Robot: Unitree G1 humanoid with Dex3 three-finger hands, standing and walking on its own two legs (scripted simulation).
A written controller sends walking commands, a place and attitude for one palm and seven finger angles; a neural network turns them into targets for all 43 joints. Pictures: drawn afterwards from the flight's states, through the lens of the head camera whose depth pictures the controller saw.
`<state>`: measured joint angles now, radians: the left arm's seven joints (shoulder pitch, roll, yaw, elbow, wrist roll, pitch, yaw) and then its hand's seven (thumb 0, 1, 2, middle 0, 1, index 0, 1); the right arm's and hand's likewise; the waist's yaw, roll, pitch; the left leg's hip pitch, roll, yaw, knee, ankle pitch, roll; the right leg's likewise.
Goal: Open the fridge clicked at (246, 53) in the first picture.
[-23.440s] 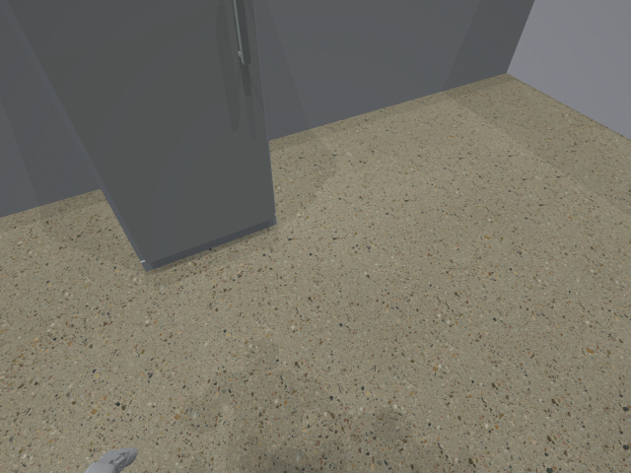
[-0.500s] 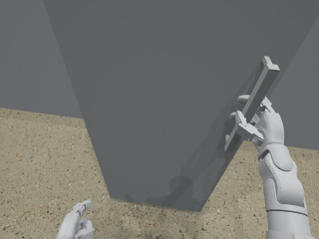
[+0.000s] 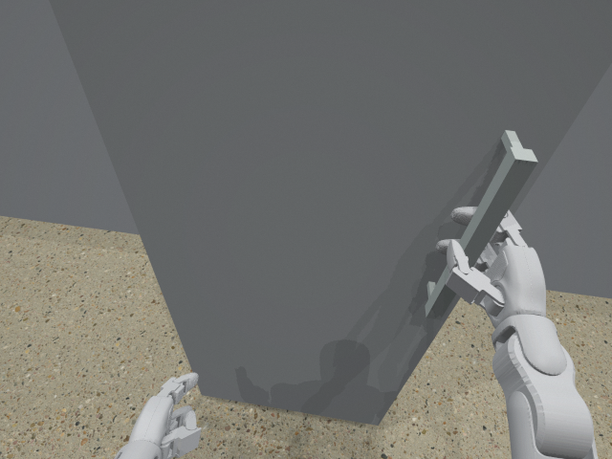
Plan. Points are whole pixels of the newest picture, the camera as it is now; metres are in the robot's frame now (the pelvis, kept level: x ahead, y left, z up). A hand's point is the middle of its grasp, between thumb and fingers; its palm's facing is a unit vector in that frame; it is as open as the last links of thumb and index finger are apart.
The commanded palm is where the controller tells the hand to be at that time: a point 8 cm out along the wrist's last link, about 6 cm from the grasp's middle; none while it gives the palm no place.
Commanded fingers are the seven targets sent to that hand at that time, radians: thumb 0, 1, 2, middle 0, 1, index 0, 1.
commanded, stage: pull the door a little, standing still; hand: right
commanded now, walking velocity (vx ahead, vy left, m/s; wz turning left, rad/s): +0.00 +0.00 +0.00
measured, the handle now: (465, 239) +0.37 -0.17 +0.14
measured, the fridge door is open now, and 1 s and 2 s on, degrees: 1 11 51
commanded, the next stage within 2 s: walk backward, drawing the door open in 0.06 s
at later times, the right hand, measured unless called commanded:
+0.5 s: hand (460, 310) +0.26 -0.14 +0.15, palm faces +0.08 +0.96 -0.26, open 6.4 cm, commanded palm +0.22 -0.18 +0.15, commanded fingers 0.00 -0.90 -0.90 0.45 1.40 0.45 1.40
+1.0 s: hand (455, 331) +0.24 -0.13 +0.14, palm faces +0.14 +0.96 -0.22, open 6.7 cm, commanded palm +0.19 -0.18 +0.15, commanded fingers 0.00 -0.90 -0.90 0.45 1.40 0.45 1.40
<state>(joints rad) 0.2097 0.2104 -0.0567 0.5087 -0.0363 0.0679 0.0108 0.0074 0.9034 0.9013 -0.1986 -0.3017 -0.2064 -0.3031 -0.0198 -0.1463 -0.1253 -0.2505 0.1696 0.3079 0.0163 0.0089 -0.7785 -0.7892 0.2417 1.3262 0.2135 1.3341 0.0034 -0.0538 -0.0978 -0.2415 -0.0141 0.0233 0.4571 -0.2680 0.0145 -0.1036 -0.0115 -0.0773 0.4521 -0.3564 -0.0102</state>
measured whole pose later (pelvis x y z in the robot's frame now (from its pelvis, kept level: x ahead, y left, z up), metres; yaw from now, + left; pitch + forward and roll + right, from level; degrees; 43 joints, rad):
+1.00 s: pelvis -0.01 +0.02 -0.01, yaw -8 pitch +2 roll -1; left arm 0.15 0.20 -0.02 0.52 0.02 -0.03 0.06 0.01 0.91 0.90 -0.20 -0.30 -0.20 -0.30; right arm 0.29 -0.27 0.02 -0.53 -0.01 -0.13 -0.12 -0.06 -0.60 -0.75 0.46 1.40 0.28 1.32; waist 0.05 0.03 0.08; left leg -0.38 -0.04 0.15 0.52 -0.19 0.12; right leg -0.26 0.01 -0.01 0.52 -0.27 0.00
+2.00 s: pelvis -0.21 +0.32 -0.01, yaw -32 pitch -2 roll +1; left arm 0.12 0.13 0.01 0.66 -0.01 -0.12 0.02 0.01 0.90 0.90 -0.20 -0.30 -0.21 -0.30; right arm 0.10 -0.20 0.07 -0.42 -0.04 -0.09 -0.07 -0.05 -0.66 -0.86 0.33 1.25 0.11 1.09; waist 0.02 -0.09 0.17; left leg -0.29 -0.01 0.01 0.57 -0.25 0.00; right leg -0.37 -0.11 0.22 0.67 -0.39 0.06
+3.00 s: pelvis -0.08 +0.67 +0.00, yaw -70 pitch -2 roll +3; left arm 0.18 0.19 -0.04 0.63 -0.03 -0.04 0.07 0.01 0.90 0.90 -0.20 -0.30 -0.20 -0.30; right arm -0.45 -0.24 0.09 0.31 0.02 -0.07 -0.04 -0.08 -0.51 -0.96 0.38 1.30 0.25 1.20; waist -0.03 -0.05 0.08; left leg -0.44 0.03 0.07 1.00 -0.40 -0.04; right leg -0.24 -0.01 -0.05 0.49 -0.22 -0.08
